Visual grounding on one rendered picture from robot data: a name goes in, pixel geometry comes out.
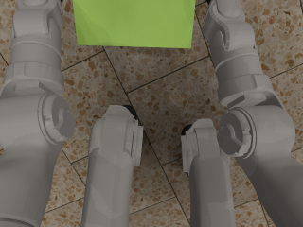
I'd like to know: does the robot right forearm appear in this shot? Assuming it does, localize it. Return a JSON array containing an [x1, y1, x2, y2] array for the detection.
[[202, 0, 287, 112]]

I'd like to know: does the robot left upper arm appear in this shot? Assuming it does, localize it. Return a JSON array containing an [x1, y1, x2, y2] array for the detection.
[[0, 92, 76, 227]]

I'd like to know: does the robot left forearm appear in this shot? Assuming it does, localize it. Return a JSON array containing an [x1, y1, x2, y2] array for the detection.
[[0, 0, 64, 100]]

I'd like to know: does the right robot shin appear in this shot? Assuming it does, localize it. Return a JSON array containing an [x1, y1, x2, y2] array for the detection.
[[188, 118, 230, 164]]

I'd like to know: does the robot right upper arm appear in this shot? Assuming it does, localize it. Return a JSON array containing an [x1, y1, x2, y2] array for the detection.
[[216, 105, 303, 227]]

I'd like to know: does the carton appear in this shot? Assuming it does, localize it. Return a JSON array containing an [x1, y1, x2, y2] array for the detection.
[[72, 0, 196, 49]]

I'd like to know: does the robot right foot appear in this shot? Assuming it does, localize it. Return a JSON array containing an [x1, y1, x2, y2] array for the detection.
[[181, 124, 192, 175]]

